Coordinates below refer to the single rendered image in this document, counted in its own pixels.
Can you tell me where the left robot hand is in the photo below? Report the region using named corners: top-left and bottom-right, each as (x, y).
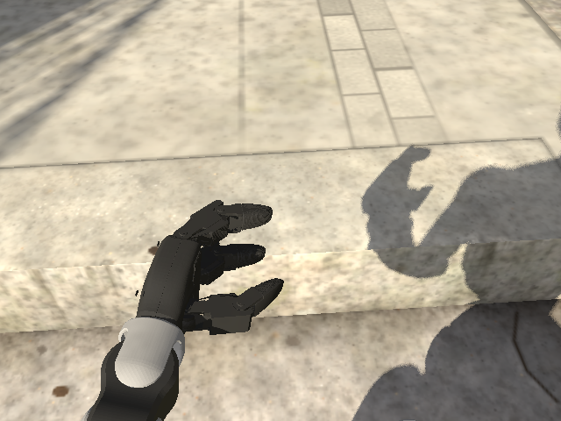
top-left (135, 200), bottom-right (284, 335)

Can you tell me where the left robot forearm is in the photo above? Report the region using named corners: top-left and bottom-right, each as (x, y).
top-left (81, 317), bottom-right (185, 421)

